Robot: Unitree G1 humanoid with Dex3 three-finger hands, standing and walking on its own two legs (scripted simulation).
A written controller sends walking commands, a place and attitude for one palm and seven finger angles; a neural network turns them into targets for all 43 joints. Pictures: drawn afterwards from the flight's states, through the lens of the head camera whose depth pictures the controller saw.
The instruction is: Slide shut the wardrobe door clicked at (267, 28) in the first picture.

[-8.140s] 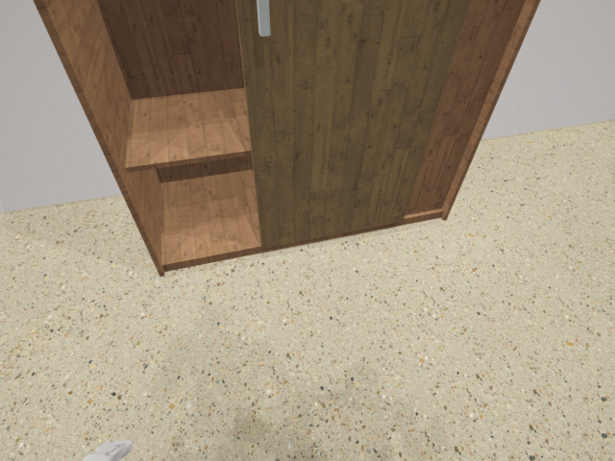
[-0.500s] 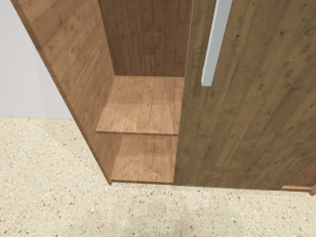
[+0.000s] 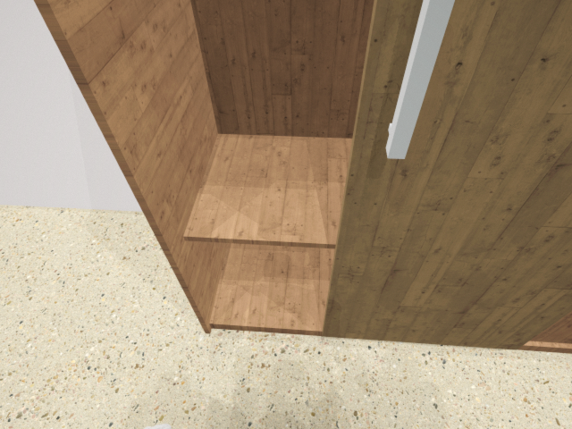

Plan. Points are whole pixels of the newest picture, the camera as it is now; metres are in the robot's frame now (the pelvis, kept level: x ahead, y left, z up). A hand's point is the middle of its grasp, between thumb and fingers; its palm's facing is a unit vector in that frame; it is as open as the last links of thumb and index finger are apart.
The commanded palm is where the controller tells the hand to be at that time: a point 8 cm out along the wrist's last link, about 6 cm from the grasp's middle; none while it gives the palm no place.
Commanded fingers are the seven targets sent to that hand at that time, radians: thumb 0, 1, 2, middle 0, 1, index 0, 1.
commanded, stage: come to a stop and stand still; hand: right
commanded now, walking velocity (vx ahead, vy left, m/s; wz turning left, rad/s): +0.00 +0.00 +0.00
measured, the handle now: (418, 52) +0.48 -0.14 +0.28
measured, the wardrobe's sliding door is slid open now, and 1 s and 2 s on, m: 0.40 0.40 0.40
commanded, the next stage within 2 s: look again from close up in 1.60 s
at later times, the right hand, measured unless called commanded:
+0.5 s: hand out of the picture +0.02 -0.14 -0.16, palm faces +0.02 +0.98 -0.21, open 7.3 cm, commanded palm none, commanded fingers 0.00 -0.90 -0.90 0.20 0.30 0.20 0.30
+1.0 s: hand out of the picture +0.04 -0.12 -0.16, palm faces +0.05 +0.98 -0.18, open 7.3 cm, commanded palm none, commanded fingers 0.00 -0.90 -0.90 0.20 0.30 0.20 0.30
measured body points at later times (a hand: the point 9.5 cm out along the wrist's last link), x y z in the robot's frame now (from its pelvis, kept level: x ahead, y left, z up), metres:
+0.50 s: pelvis +0.01 +0.04 +0.01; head +0.01 +0.05 +0.46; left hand -0.02 +0.26 -0.16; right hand +0.02 -0.19 -0.14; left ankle +0.02 +0.17 -0.72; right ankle +0.05 -0.09 -0.72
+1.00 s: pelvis +0.04 +0.04 +0.01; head +0.05 +0.04 +0.46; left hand +0.07 +0.27 -0.15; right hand +0.03 -0.18 -0.15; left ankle +0.02 +0.17 -0.72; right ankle +0.05 -0.09 -0.72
